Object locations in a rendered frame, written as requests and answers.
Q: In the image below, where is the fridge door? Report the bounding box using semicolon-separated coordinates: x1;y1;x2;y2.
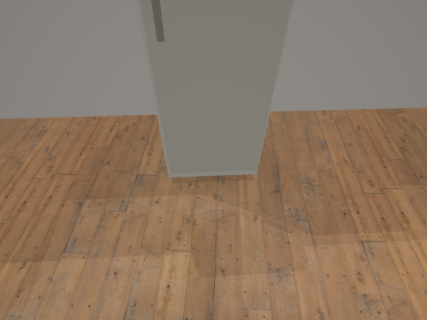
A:
139;0;293;174

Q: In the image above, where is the handle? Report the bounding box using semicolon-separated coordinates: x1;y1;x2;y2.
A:
151;0;165;42

